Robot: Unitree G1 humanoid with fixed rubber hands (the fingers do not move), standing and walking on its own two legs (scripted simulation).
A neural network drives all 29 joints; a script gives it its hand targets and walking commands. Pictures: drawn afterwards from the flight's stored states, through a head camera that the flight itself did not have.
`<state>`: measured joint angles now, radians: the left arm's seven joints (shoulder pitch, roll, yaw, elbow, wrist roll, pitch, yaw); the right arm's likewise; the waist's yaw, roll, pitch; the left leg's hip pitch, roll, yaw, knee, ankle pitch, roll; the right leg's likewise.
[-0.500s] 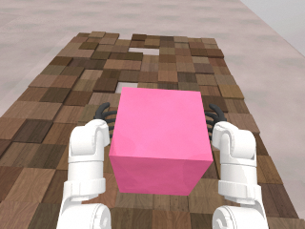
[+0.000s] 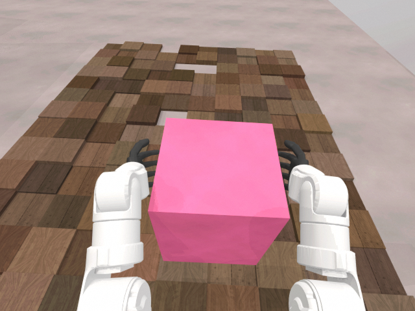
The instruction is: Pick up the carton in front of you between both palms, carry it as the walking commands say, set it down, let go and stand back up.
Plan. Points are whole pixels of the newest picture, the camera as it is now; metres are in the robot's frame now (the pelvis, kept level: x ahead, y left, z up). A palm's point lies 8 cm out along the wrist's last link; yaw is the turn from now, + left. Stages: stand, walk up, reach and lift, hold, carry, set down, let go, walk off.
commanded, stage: carry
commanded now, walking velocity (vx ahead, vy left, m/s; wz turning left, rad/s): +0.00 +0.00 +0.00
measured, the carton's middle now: (214, 196) +0.34 +0.00 +0.05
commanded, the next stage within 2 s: none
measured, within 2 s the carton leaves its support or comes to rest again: neither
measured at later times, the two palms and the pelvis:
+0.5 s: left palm (148, 153) +0.37 +0.14 +0.14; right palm (302, 149) +0.38 -0.16 +0.15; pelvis +0.09 -0.02 +0.02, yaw +0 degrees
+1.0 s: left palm (151, 76) +0.65 +0.17 +0.16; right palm (264, 80) +0.63 -0.13 +0.16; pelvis +0.32 +0.04 +0.02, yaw -2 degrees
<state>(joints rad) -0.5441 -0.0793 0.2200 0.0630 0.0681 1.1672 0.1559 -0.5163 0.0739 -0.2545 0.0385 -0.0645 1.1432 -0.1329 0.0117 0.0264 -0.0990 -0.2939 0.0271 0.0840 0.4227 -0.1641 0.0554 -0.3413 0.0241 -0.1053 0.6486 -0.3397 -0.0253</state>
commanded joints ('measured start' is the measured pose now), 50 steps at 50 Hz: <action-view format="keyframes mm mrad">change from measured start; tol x32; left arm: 1 -641 -891 -596 -80 -277 -24 -101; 32 -215 -736 -782 -715 -404 147 -158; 50 -501 -770 -621 -217 -249 84 -102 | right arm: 1 -638 866 610 -67 281 0 99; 32 -174 771 757 -626 296 166 98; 50 -536 782 679 -180 331 95 115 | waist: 1 -10 14 -323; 50 -49 63 -204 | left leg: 1 176 150 -130 -36 215 -4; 10 217 282 -388 -242 -609 107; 22 -651 51 -51 516 -379 -38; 34 210 -86 184 37 67 -8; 36 478 265 -407 -53 -279 74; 50 307 226 -159 -238 -17 135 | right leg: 1 55 -123 140 -91 138 -39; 12 -201 -34 1 40 -164 -34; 24 660 -351 406 -336 494 -188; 34 262 -183 -48 -35 743 -13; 38 -334 -58 139 692 -152 -5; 50 -393 -140 63 177 309 23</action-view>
